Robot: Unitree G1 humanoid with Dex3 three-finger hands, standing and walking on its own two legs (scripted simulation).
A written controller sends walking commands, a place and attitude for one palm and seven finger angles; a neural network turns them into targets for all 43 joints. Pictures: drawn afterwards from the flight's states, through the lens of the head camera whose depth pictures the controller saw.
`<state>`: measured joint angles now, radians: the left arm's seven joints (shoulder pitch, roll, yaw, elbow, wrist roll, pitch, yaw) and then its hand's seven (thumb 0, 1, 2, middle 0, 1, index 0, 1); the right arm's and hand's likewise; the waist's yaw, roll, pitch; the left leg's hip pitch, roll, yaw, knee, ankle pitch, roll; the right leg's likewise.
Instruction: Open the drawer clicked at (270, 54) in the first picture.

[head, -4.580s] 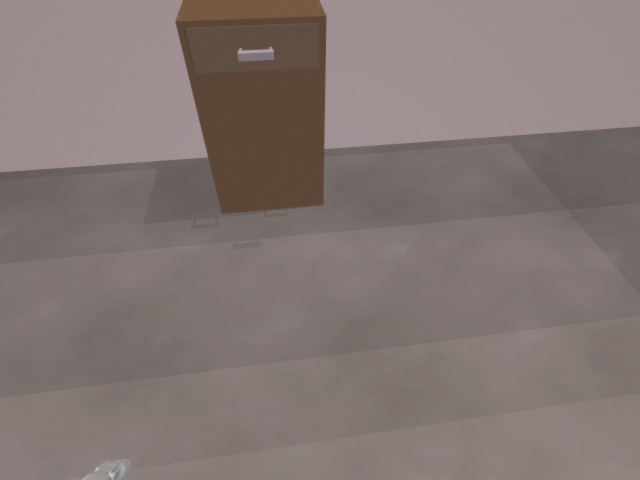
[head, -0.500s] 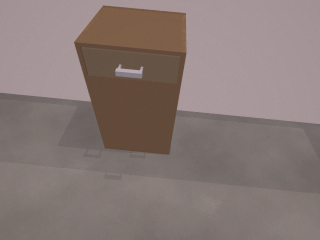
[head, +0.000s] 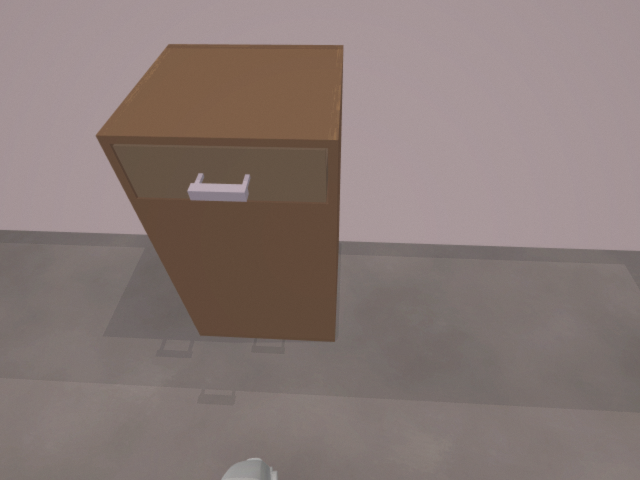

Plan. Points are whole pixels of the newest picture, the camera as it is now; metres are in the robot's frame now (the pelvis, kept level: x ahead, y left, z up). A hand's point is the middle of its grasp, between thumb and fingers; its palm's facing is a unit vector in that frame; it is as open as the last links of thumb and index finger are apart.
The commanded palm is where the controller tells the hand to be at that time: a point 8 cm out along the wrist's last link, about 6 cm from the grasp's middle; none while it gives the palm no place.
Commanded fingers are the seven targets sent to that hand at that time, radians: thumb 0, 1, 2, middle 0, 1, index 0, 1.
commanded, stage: take the last steps up to it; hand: left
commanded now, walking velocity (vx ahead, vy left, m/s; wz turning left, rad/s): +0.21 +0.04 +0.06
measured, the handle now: (221, 185) +0.66 +0.25 -0.04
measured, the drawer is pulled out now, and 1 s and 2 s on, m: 0.00 0.00 0.00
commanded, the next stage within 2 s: come to a stop and stand still in 0.14 s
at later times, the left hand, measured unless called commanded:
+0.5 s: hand (179, 465) +0.18 +0.23 -0.18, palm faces +0.04 -0.98 -0.21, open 7.4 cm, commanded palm none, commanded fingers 0.00 0.90 0.90 -0.20 -0.30 -0.20 -0.30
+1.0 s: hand (212, 468) +0.17 +0.17 -0.15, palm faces +0.08 -0.95 -0.29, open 7.3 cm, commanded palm none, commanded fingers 0.00 0.90 0.90 -0.20 -0.30 -0.20 -0.30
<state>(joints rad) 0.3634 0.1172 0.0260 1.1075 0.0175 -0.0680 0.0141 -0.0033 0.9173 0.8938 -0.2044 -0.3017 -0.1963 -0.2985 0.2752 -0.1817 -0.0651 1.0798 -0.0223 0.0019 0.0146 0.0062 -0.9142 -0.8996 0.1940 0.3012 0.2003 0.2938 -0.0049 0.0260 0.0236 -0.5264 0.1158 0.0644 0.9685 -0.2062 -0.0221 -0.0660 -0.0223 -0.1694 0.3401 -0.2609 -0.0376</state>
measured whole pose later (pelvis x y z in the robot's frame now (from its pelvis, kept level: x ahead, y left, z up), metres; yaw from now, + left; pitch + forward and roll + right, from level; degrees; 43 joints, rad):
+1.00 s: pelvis +0.12 -0.02 +0.00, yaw +1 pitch +1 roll +4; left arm 0.21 0.14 0.04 0.98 0.02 0.01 0.03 0.00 0.91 0.89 -0.21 -0.30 -0.20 -0.30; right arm 0.21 -0.25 -0.08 1.04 -0.02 0.09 0.00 0.00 -0.91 -0.90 0.19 0.30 0.20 0.29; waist 0.02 0.03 0.06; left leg -0.38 0.01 -0.03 1.04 -0.36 -0.06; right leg -0.27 -0.07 -0.09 0.46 -0.20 -0.05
